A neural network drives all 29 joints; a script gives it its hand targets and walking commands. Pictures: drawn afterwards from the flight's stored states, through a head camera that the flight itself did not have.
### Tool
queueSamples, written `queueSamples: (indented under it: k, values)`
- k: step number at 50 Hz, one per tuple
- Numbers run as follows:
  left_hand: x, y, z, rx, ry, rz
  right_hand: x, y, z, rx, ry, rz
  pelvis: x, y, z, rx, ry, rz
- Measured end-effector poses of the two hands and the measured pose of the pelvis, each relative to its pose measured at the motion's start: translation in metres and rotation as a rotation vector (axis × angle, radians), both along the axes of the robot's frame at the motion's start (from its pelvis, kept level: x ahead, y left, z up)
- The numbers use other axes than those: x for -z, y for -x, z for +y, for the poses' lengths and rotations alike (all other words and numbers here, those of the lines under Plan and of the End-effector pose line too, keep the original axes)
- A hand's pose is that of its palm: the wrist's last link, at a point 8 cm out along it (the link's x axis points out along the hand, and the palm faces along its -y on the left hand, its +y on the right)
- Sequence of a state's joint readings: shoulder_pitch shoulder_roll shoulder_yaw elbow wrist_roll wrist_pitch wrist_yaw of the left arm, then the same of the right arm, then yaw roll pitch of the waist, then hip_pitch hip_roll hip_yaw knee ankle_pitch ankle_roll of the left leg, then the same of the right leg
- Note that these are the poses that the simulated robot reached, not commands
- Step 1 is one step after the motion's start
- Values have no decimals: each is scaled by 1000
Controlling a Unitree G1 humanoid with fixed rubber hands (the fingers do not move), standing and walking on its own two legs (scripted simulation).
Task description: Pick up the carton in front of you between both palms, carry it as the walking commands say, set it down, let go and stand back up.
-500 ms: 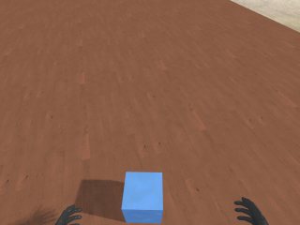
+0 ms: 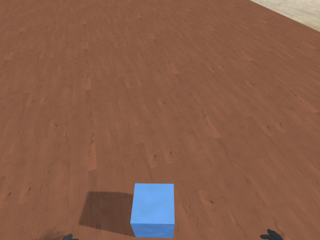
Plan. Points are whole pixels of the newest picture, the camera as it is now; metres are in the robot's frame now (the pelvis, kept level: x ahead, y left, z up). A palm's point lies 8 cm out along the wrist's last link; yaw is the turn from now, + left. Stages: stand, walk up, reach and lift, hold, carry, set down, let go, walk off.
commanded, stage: stand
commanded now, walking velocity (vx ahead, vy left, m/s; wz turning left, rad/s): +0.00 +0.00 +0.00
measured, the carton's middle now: (154, 211) +0.44 +0.06 -0.65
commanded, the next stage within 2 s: none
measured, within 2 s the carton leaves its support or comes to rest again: neither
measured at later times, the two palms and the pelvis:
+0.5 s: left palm out of the picture +0.07 +0.28 -0.10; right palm out of the picture +0.07 -0.29 -0.10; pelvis -0.02 +0.00 +0.01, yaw +1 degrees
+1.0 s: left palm out of the picture +0.05 +0.29 -0.10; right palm out of the picture +0.05 -0.29 -0.10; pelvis -0.03 +0.00 +0.01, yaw +1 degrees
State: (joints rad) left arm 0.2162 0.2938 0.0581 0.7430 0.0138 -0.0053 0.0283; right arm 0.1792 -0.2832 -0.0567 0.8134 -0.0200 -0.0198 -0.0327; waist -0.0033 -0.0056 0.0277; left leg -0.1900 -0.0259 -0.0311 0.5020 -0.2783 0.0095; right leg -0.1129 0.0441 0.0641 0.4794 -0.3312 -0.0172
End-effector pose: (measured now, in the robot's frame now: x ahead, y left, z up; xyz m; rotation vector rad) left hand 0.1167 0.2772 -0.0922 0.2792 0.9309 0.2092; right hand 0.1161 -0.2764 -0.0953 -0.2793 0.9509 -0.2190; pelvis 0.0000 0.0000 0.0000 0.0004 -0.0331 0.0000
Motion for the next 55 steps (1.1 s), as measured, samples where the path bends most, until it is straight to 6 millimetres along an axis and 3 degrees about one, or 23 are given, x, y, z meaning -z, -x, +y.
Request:
queueSamples:
  k: [32, 55]
  values:
    - [6, 53, 10, -32, -15, 103, 6, 52, -13, 11, 16, 116, -6, 27, -3, -12, 2, -28]
    - [7, 67, 16, -40, -22, 144, 6, 67, -20, 18, 27, 158, -8, 34, -2, -13, 3, -28]
